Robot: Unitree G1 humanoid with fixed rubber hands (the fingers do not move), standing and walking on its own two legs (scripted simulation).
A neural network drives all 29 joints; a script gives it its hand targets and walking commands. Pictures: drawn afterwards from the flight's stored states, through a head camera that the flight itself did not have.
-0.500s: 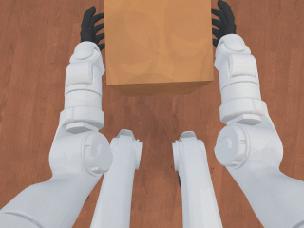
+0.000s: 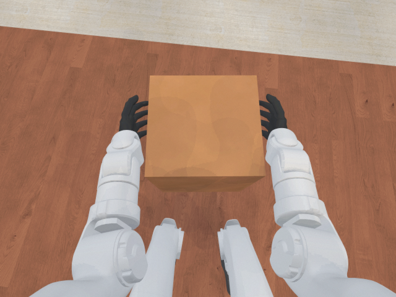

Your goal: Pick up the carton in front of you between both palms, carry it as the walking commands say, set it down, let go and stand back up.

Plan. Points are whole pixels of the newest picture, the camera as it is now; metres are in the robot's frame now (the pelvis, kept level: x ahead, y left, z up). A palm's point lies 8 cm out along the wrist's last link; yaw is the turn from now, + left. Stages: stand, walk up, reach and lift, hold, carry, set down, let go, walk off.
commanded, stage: reach and lift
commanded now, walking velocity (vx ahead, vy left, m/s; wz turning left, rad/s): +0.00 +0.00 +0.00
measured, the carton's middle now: (202, 143) +0.43 +0.00 -0.11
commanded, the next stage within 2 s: hold in 1.74 s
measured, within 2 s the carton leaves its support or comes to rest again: neither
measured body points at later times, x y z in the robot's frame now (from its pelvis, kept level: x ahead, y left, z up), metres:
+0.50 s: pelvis +0.05 +0.00 +0.13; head +0.11 +0.00 +0.58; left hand +0.39 +0.15 +0.11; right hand +0.39 -0.15 +0.10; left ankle +0.07 +0.14 -0.58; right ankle +0.07 -0.13 -0.58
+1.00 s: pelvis +0.05 +0.00 +0.16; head +0.02 +0.00 +0.61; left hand +0.36 +0.15 +0.18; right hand +0.36 -0.15 +0.18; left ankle +0.07 +0.14 -0.58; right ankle +0.07 -0.13 -0.58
